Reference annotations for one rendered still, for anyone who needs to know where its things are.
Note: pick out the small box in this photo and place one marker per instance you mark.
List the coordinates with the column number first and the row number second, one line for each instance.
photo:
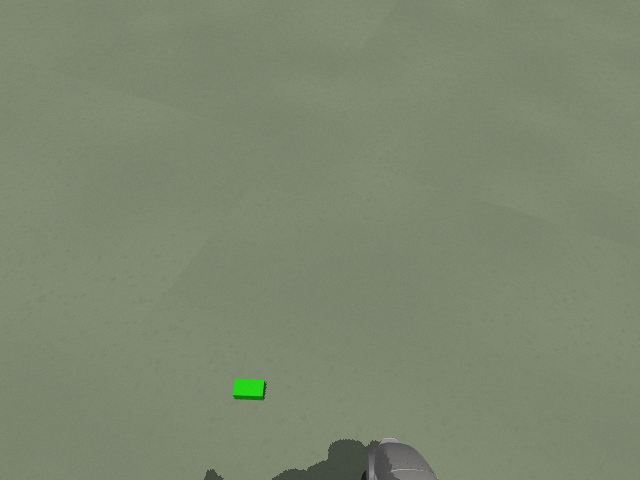
column 247, row 389

